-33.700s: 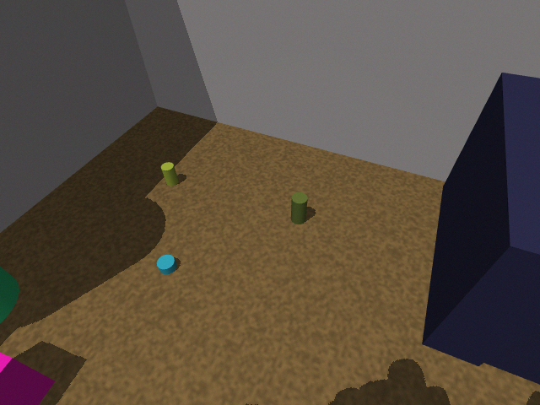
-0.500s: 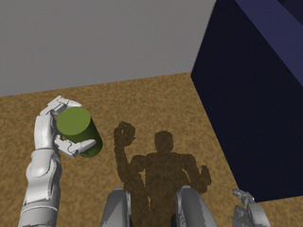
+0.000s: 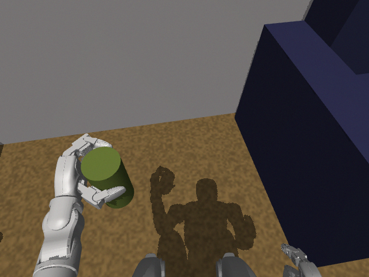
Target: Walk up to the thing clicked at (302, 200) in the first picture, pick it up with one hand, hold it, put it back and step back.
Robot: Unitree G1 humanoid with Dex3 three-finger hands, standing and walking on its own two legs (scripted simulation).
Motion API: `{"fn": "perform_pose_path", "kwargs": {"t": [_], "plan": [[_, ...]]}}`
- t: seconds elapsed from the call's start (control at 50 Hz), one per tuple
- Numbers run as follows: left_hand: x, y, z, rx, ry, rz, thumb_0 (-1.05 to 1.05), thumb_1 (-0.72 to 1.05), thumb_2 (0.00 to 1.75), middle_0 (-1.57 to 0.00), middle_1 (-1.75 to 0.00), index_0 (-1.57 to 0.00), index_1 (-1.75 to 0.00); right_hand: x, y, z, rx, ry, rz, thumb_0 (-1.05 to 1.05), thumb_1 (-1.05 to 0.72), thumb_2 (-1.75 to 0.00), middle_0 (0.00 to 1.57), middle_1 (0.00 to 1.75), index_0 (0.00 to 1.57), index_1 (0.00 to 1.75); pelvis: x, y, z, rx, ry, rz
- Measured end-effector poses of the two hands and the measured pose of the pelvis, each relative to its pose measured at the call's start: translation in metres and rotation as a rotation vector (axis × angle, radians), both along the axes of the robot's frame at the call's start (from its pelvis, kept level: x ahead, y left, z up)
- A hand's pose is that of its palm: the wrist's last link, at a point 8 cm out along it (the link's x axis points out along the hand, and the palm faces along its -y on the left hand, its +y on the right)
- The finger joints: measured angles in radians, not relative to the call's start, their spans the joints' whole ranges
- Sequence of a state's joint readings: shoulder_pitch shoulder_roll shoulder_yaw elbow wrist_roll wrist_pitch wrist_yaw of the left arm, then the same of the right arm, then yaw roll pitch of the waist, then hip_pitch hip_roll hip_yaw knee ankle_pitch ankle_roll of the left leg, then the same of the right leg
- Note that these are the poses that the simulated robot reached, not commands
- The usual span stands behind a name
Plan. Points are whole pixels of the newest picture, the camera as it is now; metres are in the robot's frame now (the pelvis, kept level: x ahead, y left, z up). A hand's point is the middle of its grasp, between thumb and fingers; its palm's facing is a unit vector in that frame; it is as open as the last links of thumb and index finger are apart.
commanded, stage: lift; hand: left
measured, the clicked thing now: (111, 180) +0.34 +0.17 +0.01
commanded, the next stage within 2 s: hold in 0.58 s
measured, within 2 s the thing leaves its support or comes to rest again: neither
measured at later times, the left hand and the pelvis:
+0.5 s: hand (105, 159) +0.35 +0.17 +0.08, palm faces +0.05 -1.00 -0.01, open 10.7 cm; pelvis +0.02 -0.01 +0.04, yaw +0 degrees
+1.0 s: hand (105, 154) +0.35 +0.16 +0.10, palm faces +0.05 -1.00 +0.00, open 10.7 cm; pelvis +0.02 -0.01 +0.05, yaw +0 degrees
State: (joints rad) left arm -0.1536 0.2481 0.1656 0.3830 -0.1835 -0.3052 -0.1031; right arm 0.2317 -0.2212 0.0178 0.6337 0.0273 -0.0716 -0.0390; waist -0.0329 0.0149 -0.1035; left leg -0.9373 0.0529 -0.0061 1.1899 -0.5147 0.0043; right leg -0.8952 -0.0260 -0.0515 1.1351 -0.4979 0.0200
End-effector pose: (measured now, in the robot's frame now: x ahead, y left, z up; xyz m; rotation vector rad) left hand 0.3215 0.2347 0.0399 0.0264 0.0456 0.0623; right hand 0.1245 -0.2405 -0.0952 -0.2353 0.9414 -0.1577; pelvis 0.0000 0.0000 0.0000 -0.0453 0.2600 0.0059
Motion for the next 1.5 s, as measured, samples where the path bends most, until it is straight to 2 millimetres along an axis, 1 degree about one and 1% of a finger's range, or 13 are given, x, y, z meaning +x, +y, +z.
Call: {"fn": "perform_pose_path", "kwargs": {"t": [0.18,0.4,0.56,0.82,1.34,1.4,1.5], "plan": [[0.000,-0.008,0.017,-0.020,0.000,0.001,-0.02,-0.61,1.02,-0.77,-1.14,-0.78,-1.17,0.006,-0.004,0.019,-0.001,-0.015,-0.004,0.01,-0.92,-0.90,0.21,0.30,0.20,0.30,0.008,-0.003,0.018,0.008,-0.037,-0.002],[0.002,-0.014,0.030,-0.019,-0.002,-0.011,-0.02,-0.61,1.02,-0.77,-1.14,-0.78,-1.16,0.012,-0.012,0.033,-0.010,-0.014,-0.006,0.01,-0.91,-0.90,0.20,0.30,0.20,0.30,0.015,-0.007,0.032,0.014,-0.071,-0.001],[0.004,-0.017,0.040,-0.025,-0.014,-0.013,-0.02,-0.61,1.02,-0.77,-1.14,-0.78,-1.17,0.014,-0.013,0.037,-0.003,-0.014,-0.011,0.01,-0.91,-0.90,0.20,0.30,0.20,0.30,0.018,-0.010,0.038,0.018,-0.091,0.000],[0.003,-0.019,0.048,-0.029,-0.016,-0.013,-0.02,-0.61,1.01,-0.77,-1.14,-0.78,-1.16,0.017,-0.013,0.045,-0.002,-0.012,-0.012,0.01,-0.91,-0.90,0.20,0.30,0.20,0.30,0.023,-0.010,0.046,0.021,-0.118,-0.001],[-0.004,-0.023,0.067,-0.020,-0.035,-0.018,-0.02,-0.60,1.00,-0.77,-1.14,-0.78,-1.16,0.012,-0.010,0.057,0.014,-0.033,-0.004,0.01,-0.92,-0.90,0.20,0.30,0.20,0.30,0.016,-0.009,0.057,0.025,-0.172,0.000],[-0.005,-0.023,0.068,-0.021,-0.035,-0.019,-0.02,-0.60,1.00,-0.77,-1.14,-0.78,-1.16,0.012,-0.010,0.058,0.015,-0.038,-0.003,0.01,-0.92,-0.90,0.20,0.30,0.20,0.30,0.015,-0.009,0.057,0.025,-0.176,0.001],[-0.005,-0.023,0.064,-0.029,-0.024,-0.015,-0.02,-0.60,1.00,-0.77,-1.14,-0.78,-1.16,0.012,-0.011,0.058,0.015,-0.039,-0.001,0.01,-0.92,-0.90,0.20,0.30,0.20,0.30,0.013,-0.010,0.057,0.027,-0.173,0.000]]}}
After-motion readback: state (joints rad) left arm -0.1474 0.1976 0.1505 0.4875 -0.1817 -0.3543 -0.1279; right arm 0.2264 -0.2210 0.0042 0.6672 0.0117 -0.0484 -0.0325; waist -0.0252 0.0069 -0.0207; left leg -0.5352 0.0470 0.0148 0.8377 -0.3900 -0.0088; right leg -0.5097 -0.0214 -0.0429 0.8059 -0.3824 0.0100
